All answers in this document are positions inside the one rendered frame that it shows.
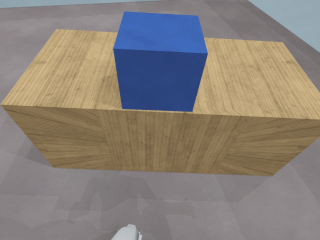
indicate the robot left thigh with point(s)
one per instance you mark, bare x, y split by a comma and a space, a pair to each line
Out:
127, 233

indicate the left robot shin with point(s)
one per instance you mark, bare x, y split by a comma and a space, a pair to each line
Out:
132, 226

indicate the carton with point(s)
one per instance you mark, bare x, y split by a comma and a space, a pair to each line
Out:
159, 59

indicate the pedestal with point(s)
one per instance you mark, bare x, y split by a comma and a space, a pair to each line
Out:
255, 110

